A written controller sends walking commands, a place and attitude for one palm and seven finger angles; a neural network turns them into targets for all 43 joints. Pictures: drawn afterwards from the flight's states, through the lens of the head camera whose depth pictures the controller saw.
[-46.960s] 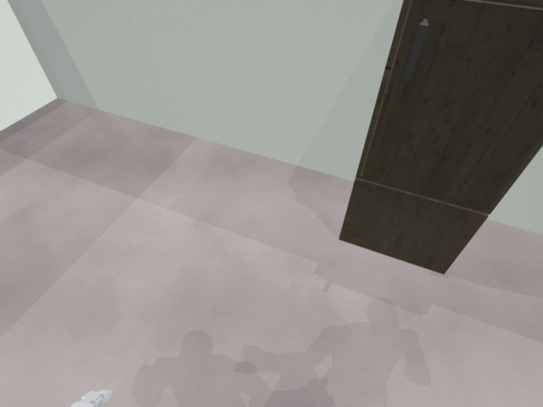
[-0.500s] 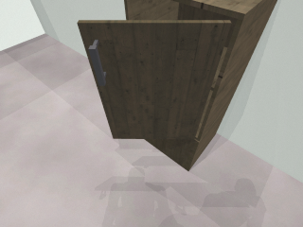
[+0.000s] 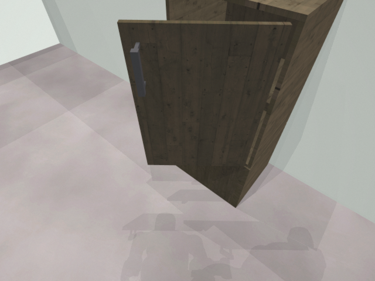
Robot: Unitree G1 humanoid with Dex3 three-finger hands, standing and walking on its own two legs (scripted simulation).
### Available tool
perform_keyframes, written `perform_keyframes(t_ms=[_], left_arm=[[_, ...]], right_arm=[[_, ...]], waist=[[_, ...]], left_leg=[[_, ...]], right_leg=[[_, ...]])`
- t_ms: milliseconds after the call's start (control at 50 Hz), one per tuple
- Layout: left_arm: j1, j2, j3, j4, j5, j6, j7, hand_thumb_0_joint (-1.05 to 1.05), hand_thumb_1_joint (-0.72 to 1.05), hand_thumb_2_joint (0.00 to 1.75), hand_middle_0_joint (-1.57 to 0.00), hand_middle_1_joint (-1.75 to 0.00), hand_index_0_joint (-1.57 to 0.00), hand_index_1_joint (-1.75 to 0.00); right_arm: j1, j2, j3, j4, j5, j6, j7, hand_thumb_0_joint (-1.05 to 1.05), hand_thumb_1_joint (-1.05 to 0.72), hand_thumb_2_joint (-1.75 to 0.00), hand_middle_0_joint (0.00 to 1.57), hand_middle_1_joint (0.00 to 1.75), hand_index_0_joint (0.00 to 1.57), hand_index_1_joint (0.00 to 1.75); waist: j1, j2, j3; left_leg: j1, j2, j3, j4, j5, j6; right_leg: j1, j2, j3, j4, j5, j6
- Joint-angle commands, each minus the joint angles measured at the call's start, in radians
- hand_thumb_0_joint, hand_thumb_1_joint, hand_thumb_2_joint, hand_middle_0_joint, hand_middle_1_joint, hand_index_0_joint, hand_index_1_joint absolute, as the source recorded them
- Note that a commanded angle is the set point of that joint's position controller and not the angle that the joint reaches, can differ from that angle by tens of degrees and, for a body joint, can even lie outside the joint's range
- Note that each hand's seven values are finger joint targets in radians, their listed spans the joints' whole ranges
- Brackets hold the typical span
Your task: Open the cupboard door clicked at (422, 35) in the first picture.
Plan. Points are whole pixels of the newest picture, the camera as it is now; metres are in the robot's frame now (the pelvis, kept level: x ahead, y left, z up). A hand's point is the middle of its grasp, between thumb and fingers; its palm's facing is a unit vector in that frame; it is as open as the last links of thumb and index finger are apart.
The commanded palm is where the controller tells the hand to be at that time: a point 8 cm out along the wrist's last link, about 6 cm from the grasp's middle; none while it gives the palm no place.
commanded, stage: come to a stop and stand still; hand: left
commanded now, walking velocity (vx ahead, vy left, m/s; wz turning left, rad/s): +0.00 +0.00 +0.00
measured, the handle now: (139, 70) +0.60 +0.17 +0.14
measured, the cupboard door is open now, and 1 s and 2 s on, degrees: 39 39 39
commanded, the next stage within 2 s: look again from close up in 1.58 s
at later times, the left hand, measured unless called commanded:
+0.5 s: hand out of the picture -0.11 +0.20 -0.17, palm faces +0.08 -0.98 -0.18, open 7.4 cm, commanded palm none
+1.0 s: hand out of the picture -0.16 +0.20 -0.19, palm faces +0.14 -0.98 -0.16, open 7.4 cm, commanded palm none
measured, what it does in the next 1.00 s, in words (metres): walks backwards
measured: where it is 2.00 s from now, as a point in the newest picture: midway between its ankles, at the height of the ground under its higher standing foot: outside the picture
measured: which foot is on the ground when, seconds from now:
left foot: down 0.00-0.88, up 0.90-1.00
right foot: down 0.00-1.00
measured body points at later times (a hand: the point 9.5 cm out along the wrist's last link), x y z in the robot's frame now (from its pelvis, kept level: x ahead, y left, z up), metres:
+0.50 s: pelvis -0.06 +0.04 +0.00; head -0.06 +0.04 +0.45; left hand -0.11 +0.26 -0.15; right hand -0.03 -0.20 -0.15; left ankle +0.02 +0.10 -0.73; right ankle +0.03 -0.10 -0.72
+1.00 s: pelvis -0.13 +0.04 -0.01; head -0.16 +0.05 +0.44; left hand -0.16 +0.25 -0.18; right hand -0.05 -0.20 -0.15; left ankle -0.12 +0.12 -0.69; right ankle +0.03 -0.10 -0.73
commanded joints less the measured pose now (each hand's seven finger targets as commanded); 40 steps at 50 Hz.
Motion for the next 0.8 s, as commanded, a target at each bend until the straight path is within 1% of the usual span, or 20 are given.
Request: perform_keyframes(t_ms=[0,20,60,100,120,160,240,280,320,340,380,400,460,500,560,640,700,720,760,780], left_arm=[[0.007,0.125,0.034,-0.083,0.005,0.011,0.002,0.00,0.90,0.90,-0.20,-0.30,-0.20,-0.30],[0.034,0.112,0.029,-0.076,0.011,0.018,-0.001,0.00,0.90,0.90,-0.20,-0.30,-0.20,-0.30],[0.082,0.098,0.028,-0.062,0.014,0.024,-0.008,0.00,0.90,0.90,-0.20,-0.30,-0.20,-0.30],[0.108,0.089,0.026,-0.057,0.012,0.022,-0.013,0.00,0.90,0.90,-0.20,-0.30,-0.20,-0.30],[0.105,0.091,0.026,-0.062,0.012,0.018,-0.015,0.00,0.90,0.90,-0.20,-0.30,-0.20,-0.30],[0.108,0.096,0.028,-0.065,0.011,0.016,-0.017,0.00,0.90,0.90,-0.20,-0.30,-0.20,-0.30],[0.126,0.098,0.030,-0.059,0.013,0.017,-0.017,0.00,0.90,0.90,-0.20,-0.30,-0.20,-0.30],[0.153,0.092,0.030,-0.048,0.012,0.017,-0.017,0.00,0.90,0.90,-0.20,-0.30,-0.20,-0.30],[0.174,0.090,0.031,-0.042,0.012,0.013,-0.017,0.00,0.90,0.90,-0.20,-0.30,-0.20,-0.30],[0.172,0.088,0.031,-0.039,0.012,0.013,-0.017,0.00,0.90,0.90,-0.20,-0.30,-0.20,-0.30],[0.180,0.084,0.032,-0.032,0.011,0.013,-0.017,0.00,0.90,0.90,-0.20,-0.30,-0.20,-0.30],[0.188,0.083,0.033,-0.027,0.011,0.012,-0.018,0.00,0.90,0.90,-0.20,-0.30,-0.20,-0.30],[0.195,0.076,0.032,-0.016,0.011,0.011,-0.019,0.00,0.90,0.90,-0.20,-0.30,-0.20,-0.30],[0.201,0.071,0.033,-0.006,0.011,0.010,-0.020,0.00,0.90,0.90,-0.20,-0.30,-0.20,-0.30],[0.209,0.063,0.033,0.004,0.011,0.009,-0.021,0.00,0.90,0.90,-0.20,-0.30,-0.20,-0.30],[0.232,0.053,0.035,0.015,0.015,0.010,-0.022,0.00,0.90,0.90,-0.20,-0.30,-0.20,-0.30],[0.283,0.039,0.041,0.026,0.017,0.022,-0.023,0.00,0.90,0.90,-0.20,-0.30,-0.20,-0.30],[0.298,0.038,0.041,0.029,0.018,0.022,-0.023,0.00,0.90,0.90,-0.20,-0.30,-0.20,-0.30],[0.337,0.032,0.047,0.030,0.020,0.029,-0.024,0.00,0.90,0.90,-0.20,-0.30,-0.20,-0.30],[0.345,0.035,0.049,0.030,0.021,0.031,-0.023,0.00,0.90,0.90,-0.20,-0.30,-0.20,-0.30]], right_arm=[[0.038,-0.136,-0.016,-0.065,-0.026,-0.014,0.011,0.00,-0.90,-0.90,0.20,0.30,0.20,0.30],[0.027,-0.129,-0.013,-0.068,-0.027,-0.014,0.013,0.00,-0.90,-0.90,0.20,0.30,0.20,0.30],[0.017,-0.136,-0.013,-0.079,-0.025,-0.014,0.012,0.00,-0.90,-0.90,0.20,0.30,0.20,0.30],[0.021,-0.133,-0.010,-0.081,-0.022,-0.014,0.010,0.00,-0.90,-0.90,0.20,0.30,0.20,0.30],[0.031,-0.127,-0.009,-0.080,-0.022,-0.017,0.009,0.00,-0.90,-0.90,0.20,0.30,0.20,0.30],[0.042,-0.132,-0.010,-0.074,-0.022,-0.015,0.010,0.00,-0.90,-0.90,0.20,0.30,0.20,0.30],[0.052,-0.139,-0.012,-0.060,-0.022,-0.007,0.013,0.00,-0.90,-0.90,0.20,0.30,0.20,0.30],[0.055,-0.138,-0.014,-0.050,-0.021,-0.002,0.014,0.00,-0.90,-0.90,0.20,0.30,0.20,0.30],[0.069,-0.133,-0.014,-0.042,-0.020,-0.001,0.014,0.00,-0.90,-0.90,0.20,0.30,0.20,0.30],[0.072,-0.129,-0.013,-0.036,-0.019,-0.001,0.013,0.00,-0.90,-0.90,0.20,0.30,0.20,0.30],[0.081,-0.122,-0.014,-0.025,-0.018,0.002,0.012,0.00,-0.90,-0.90,0.20,0.30,0.20,0.30],[0.089,-0.119,-0.015,-0.019,-0.019,0.002,0.012,0.00,-0.90,-0.90,0.20,0.30,0.20,0.30],[0.097,-0.107,-0.015,-0.006,-0.017,0.002,0.010,0.00,-0.90,-0.90,0.20,0.30,0.20,0.30],[0.101,-0.103,-0.016,0.003,-0.016,0.000,0.008,0.00,-0.90,-0.90,0.20,0.30,0.20,0.30],[0.100,-0.102,-0.016,0.011,-0.016,-0.004,0.005,0.00,-0.90,-0.90,0.20,0.30,0.20,0.30],[0.080,-0.106,-0.018,0.013,-0.015,-0.008,0.005,0.00,-0.90,-0.90,0.20,0.30,0.20,0.30],[0.044,-0.113,-0.024,0.003,-0.016,0.001,0.008,0.00,-0.90,-0.90,0.20,0.30,0.20,0.30],[0.036,-0.113,-0.023,-0.001,-0.016,0.000,0.009,0.00,-0.90,-0.90,0.20,0.30,0.20,0.30],[0.004,-0.119,-0.027,-0.012,-0.017,0.005,0.011,0.00,-0.90,-0.90,0.20,0.30,0.20,0.30],[-0.007,-0.114,-0.029,-0.019,-0.016,0.008,0.013,0.00,-0.90,-0.90,0.20,0.30,0.20,0.30]], waist=[[0.012,0.051,0.086],[0.024,0.108,0.113],[0.036,0.085,0.101],[0.041,0.036,0.046],[0.039,0.023,0.021],[0.033,0.006,-0.004],[0.028,-0.010,0.027],[0.032,-0.006,0.031],[0.028,-0.016,0.006],[0.023,-0.008,0.008],[0.019,-0.026,0.016],[0.017,-0.019,0.004],[0.012,-0.024,0.007],[0.011,-0.036,0.003],[0.013,-0.018,0.004],[0.029,-0.001,0.020],[0.052,0.011,0.039],[0.060,0.007,0.034],[0.077,0.023,0.020],[0.082,0.004,0.026]], left_leg=[[-0.196,0.143,-0.210,-0.321,-0.296,0.049],[-0.248,0.136,-0.214,-0.357,-0.355,0.051],[-0.296,0.144,-0.230,-0.387,-0.398,0.061],[-0.259,0.140,-0.226,-0.372,-0.360,0.066],[-0.223,0.133,-0.216,-0.361,-0.328,0.064],[-0.208,0.128,-0.216,-0.352,-0.346,0.061],[-0.236,0.123,-0.215,-0.355,-0.390,0.059],[-0.244,0.113,-0.201,-0.344,-0.395,0.057],[-0.206,0.103,-0.191,-0.326,-0.358,0.054],[-0.204,0.097,-0.186,-0.318,-0.365,0.051],[-0.195,0.083,-0.173,-0.297,-0.365,0.045],[-0.179,0.078,-0.171,-0.291,-0.354,0.043],[-0.157,0.067,-0.163,-0.270,-0.343,0.040],[-0.143,0.067,-0.164,-0.264,-0.342,0.039],[-0.145,0.072,-0.175,-0.273,-0.345,0.041],[-0.203,0.089,-0.195,-0.303,-0.385,0.049],[-0.286,0.095,-0.188,-0.321,-0.430,0.052],[-0.297,0.100,-0.190,-0.325,-0.419,0.056],[-0.334,0.097,-0.175,-0.315,-0.434,0.057],[-0.358,0.089,-0.164,-0.293,-0.445,0.055]], right_leg=[[-0.013,-0.052,0.077,-0.113,-0.151,-0.008],[0.004,-0.043,0.060,-0.073,-0.122,-0.005],[0.051,-0.031,0.040,-0.021,-0.074,0.000],[0.070,-0.035,0.045,-0.023,-0.053,0.000],[0.064,-0.038,0.047,-0.044,-0.044,-0.002],[0.058,-0.042,0.061,-0.064,-0.078,-0.002],[0.036,-0.039,0.077,-0.077,-0.129,-0.002],[0.026,-0.037,0.089,-0.082,-0.153,0.000],[0.015,-0.038,0.100,-0.097,-0.151,-0.005],[0.005,-0.039,0.111,-0.102,-0.164,-0.005],[-0.028,-0.042,0.134,-0.120,-0.202,-0.009],[-0.038,-0.042,0.141,-0.123,-0.209,-0.011],[-0.071,-0.043,0.161,-0.138,-0.224,-0.015],[-0.087,-0.039,0.165,-0.136,-0.223,-0.014],[-0.082,-0.032,0.170,-0.120,-0.201,-0.016],[-0.042,-0.017,0.160,-0.080,-0.172,-0.011],[-0.007,0.001,0.144,-0.001,-0.179,-0.012],[0.015,0.003,0.142,0.017,-0.152,-0.014],[0.040,0.010,0.139,0.061,-0.155,-0.017],[0.045,0.005,0.153,0.060,-0.178,-0.020]])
